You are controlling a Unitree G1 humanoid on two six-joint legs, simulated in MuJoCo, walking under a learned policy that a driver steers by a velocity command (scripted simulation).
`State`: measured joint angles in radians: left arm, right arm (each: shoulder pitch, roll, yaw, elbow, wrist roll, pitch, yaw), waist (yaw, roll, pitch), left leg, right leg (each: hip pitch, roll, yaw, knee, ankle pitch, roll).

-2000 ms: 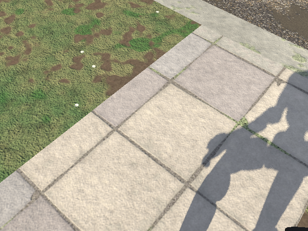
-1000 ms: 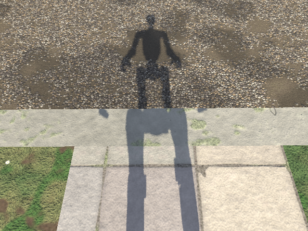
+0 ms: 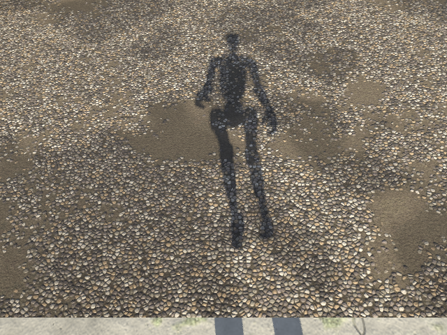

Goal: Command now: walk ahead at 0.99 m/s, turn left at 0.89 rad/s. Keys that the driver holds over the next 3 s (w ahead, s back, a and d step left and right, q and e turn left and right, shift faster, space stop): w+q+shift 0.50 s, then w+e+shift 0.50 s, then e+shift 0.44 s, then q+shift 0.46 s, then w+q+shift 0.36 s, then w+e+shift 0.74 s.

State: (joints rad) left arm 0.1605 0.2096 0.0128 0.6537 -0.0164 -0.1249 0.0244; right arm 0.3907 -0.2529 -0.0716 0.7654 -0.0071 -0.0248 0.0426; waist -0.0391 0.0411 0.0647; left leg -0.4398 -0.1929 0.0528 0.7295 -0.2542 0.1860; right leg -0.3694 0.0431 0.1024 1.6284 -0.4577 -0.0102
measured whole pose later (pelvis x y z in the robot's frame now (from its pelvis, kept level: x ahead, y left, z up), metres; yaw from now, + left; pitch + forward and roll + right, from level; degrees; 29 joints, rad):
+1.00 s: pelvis +0.32 +0.03 +0.00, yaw +20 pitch -2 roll +1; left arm 0.05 0.29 -0.07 0.48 0.03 0.01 -0.02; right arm 0.05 -0.29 0.03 0.49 -0.04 0.00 0.00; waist -0.01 0.01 0.04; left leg -0.41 0.14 0.26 0.83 -0.36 0.03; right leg -0.38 -0.01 -0.03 0.85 -0.41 0.00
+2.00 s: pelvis +0.20 +0.01 +0.03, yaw +8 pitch +1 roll -2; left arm 0.09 0.24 0.05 0.65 -0.02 0.07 0.03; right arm 0.29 -0.29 -0.05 0.65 0.03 0.12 -0.02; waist -0.04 -0.01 0.01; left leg -0.31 0.07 0.05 0.72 -0.42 0.03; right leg -0.32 -0.09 -0.24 0.54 -0.22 -0.01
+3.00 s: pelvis +0.30 +0.13 +0.02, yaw +1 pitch -2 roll +2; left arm 0.03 0.33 -0.05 0.46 0.01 0.03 -0.04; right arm 0.06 -0.32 0.02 0.45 -0.06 -0.01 0.00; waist -0.01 0.01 0.06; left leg -0.21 0.09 0.30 0.63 -0.38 0.01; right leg -0.31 -0.04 0.08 0.70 -0.36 0.04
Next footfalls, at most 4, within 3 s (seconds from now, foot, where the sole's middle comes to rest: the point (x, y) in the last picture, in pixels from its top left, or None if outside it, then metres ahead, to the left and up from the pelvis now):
0.22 right None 0.37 -0.20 -0.74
0.60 left None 0.37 0.17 -0.74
0.96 right None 0.41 -0.06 -0.74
1.28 left None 0.38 0.18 -0.74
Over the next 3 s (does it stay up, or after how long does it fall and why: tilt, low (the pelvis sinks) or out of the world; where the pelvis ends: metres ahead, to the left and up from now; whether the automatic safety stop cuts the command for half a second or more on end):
stays up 0.30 0.13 0.02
